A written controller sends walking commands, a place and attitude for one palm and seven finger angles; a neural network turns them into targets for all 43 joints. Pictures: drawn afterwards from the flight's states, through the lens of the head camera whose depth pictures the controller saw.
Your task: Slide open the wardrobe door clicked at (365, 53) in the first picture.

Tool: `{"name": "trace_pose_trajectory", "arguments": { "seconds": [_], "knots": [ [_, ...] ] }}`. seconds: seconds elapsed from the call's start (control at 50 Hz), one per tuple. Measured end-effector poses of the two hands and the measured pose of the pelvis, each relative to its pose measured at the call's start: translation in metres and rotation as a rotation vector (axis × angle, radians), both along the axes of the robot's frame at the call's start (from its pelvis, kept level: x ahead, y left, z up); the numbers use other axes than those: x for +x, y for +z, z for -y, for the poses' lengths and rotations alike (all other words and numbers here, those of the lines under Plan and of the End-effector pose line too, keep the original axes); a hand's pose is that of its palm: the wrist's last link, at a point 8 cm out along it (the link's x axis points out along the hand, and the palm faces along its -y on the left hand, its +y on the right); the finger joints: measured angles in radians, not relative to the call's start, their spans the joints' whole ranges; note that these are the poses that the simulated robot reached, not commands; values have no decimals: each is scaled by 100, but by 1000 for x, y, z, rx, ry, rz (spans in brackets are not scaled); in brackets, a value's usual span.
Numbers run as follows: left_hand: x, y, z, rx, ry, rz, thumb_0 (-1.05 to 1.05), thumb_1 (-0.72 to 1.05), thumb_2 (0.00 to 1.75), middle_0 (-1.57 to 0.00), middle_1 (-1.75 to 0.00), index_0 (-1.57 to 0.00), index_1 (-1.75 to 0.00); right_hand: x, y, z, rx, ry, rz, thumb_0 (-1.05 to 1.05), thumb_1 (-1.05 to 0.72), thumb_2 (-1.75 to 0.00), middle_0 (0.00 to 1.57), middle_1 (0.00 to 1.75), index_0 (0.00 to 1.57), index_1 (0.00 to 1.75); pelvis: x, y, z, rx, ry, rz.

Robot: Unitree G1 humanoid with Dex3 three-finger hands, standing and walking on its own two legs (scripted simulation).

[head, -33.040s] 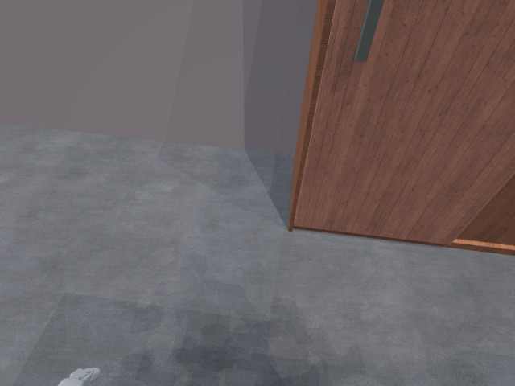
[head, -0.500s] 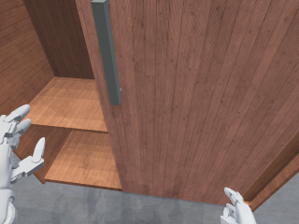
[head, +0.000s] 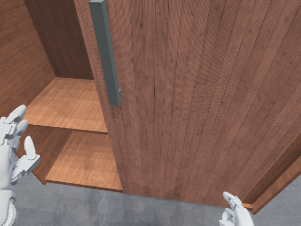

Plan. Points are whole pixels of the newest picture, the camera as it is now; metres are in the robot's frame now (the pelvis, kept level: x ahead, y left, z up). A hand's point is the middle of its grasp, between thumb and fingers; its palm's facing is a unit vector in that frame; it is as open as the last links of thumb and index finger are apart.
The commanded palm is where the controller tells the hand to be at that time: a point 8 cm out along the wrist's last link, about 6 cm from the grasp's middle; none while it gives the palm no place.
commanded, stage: step back with the hand held close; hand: left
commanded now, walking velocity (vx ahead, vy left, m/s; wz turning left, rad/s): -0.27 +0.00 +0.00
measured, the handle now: (110, 58) +0.46 +0.18 +0.25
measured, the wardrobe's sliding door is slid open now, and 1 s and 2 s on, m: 0.57 0.57 0.57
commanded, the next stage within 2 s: stop stepping back and stand still in 1.18 s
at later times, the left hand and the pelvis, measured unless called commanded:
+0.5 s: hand (11, 175) +0.15 +0.30 +0.15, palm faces +0.42 -0.78 -0.46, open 7.4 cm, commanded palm +0.09 +0.33 +0.17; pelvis -0.06 +0.03 -0.01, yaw -1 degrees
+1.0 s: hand out of the picture +0.05 +0.32 +0.15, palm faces +0.50 -0.76 -0.42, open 7.4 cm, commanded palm -0.01 +0.35 +0.17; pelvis -0.14 +0.04 -0.02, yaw +3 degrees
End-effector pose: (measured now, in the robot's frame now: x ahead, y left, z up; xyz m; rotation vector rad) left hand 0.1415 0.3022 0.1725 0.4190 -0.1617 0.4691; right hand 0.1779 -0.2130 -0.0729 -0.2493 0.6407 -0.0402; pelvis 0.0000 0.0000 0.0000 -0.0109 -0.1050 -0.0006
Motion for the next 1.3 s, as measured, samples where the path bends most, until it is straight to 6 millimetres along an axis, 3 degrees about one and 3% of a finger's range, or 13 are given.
{"name": "trace_pose_trajectory", "arguments": {
  "seconds": [0.18, 0.3, 0.52, 0.74, 0.86, 0.94, 1.1, 1.2, 1.3],
  "knots": [
    [10, 0, -7, 79, -43, -16, 2, 89, 90, -21, -30, -21, -30, -15, 1, 14, -28, -82, -37, 1, -91, -90, 20, 30, 21, 30, -11, -2, -8, -8, -20, -84],
    [3, -2, -8, 117, -117, -39, 2, 89, 90, -21, -30, -21, -30, -35, 5, 15, -44, -147, -39, 1, -91, -90, 20, 30, 20, 30, -25, -5, -19, -2, -34, -98],
    [-43, -3, -33, 160, -71, 45, 2, 89, 90, -21, -30, -21, -30, -81, 2, -4, -55, -126, -32, 1, -91, -90, 20, 30, 20, 30, -64, -14, -31, -15, -13, -87],
    [-88, -9, -42, 129, -37, 130, 2, 89, 90, -21, -30, -21, -30, -120, -10, -21, -79, -70, -61, 1, -91, -90, 20, 30, 21, 30, -98, -20, -39, -40, 17, -82],
    [-109, 4, -51, 216, -31, 169, 2, 89, 90, -21, -30, -21, -30, -132, -9, -28, -66, -49, -34, 1, -90, -90, 20, 30, 21, 30, -113, -23, -37, -56, 76, -85],
    [-129, 3, -54, 214, -11, 153, 1, 89, 90, -21, -30, -21, -30, -133, -12, -30, -58, -22, -33, 1, -90, -90, 20, 30, 21, 30, -128, -23, -38, -55, 61, -102],
    [-144, -14, -65, 139, -74, 138, 1, 89, 90, -21, -30, -21, -30, -152, 3, -41, -104, -50, -20, 1, -91, -90, 20, 30, 21, 30, -157, -20, -58, -50, 39, -101],
    [-159, 0, -81, 158, -81, 149, 2, 89, 90, -21, -30, -22, -30, -175, 20, -54, -96, -53, 19, 1, -91, -90, 20, 30, 21, 30, -181, -10, -65, -96, 18, -116],
    [-181, 10, -78, 106, -105, 186, 2, 89, 90, -21, -30, -21, -30, -204, 27, -64, -74, -53, 13, 1, -91, -90, 20, 30, 21, 30, -201, -2, -70, -107, -28, -165]
  ]
}}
